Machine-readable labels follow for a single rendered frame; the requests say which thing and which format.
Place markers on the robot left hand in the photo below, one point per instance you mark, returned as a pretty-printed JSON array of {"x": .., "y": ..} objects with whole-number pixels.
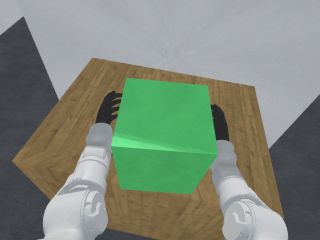
[{"x": 105, "y": 111}]

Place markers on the left robot upper arm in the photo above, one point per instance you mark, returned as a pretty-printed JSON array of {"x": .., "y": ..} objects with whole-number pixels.
[{"x": 78, "y": 215}]

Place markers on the pedestal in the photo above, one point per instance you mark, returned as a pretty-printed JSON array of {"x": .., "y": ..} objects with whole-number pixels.
[{"x": 51, "y": 154}]

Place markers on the robot left forearm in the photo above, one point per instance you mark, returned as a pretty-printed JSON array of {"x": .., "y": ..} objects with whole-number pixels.
[{"x": 93, "y": 165}]

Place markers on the right robot upper arm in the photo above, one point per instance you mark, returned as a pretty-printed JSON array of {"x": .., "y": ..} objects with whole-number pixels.
[{"x": 246, "y": 221}]

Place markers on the robot right hand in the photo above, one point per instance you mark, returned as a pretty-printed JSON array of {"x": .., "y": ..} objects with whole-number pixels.
[{"x": 220, "y": 124}]

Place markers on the carton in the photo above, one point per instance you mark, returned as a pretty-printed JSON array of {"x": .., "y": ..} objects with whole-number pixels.
[{"x": 164, "y": 138}]

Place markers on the robot right forearm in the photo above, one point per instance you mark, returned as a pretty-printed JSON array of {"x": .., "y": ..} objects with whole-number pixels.
[{"x": 228, "y": 181}]

